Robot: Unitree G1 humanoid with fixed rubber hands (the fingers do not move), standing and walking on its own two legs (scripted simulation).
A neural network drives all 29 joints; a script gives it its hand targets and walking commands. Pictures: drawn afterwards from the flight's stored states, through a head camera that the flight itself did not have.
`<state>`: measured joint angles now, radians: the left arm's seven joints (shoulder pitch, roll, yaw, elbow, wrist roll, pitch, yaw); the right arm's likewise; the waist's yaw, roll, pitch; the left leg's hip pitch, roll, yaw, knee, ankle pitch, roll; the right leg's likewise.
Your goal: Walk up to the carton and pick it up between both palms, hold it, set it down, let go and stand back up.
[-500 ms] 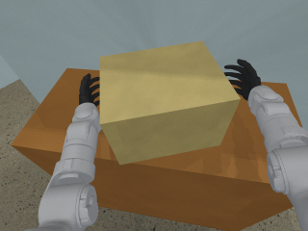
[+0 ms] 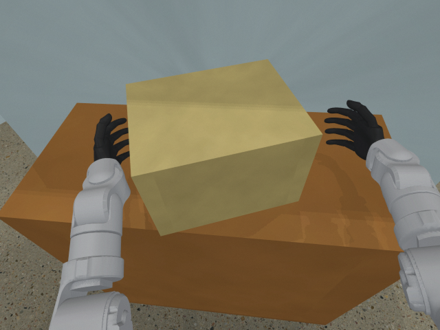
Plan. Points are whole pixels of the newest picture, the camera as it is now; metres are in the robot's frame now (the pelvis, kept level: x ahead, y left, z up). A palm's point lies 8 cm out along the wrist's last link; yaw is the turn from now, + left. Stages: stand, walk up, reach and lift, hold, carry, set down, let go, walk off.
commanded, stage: set down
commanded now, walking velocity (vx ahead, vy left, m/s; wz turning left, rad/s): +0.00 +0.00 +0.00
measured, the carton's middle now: (215, 145) +0.46 +0.08 +0.08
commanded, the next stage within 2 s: none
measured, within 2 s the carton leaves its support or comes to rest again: neither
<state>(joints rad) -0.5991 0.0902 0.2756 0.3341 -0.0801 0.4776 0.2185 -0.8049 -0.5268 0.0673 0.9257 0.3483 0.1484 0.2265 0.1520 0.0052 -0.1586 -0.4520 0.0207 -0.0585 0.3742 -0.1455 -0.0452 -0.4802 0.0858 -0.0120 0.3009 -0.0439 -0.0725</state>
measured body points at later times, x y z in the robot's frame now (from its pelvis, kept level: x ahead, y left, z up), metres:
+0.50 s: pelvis +0.00 +0.00 +0.00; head +0.01 +0.00 +0.45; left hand +0.33 +0.25 +0.13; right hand +0.39 -0.25 +0.10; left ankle +0.01 +0.15 -0.74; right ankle +0.05 -0.06 -0.74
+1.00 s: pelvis +0.01 +0.01 +0.00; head +0.00 +0.00 +0.45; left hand +0.28 +0.25 +0.12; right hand +0.32 -0.27 +0.08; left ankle +0.01 +0.15 -0.74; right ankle +0.05 -0.06 -0.74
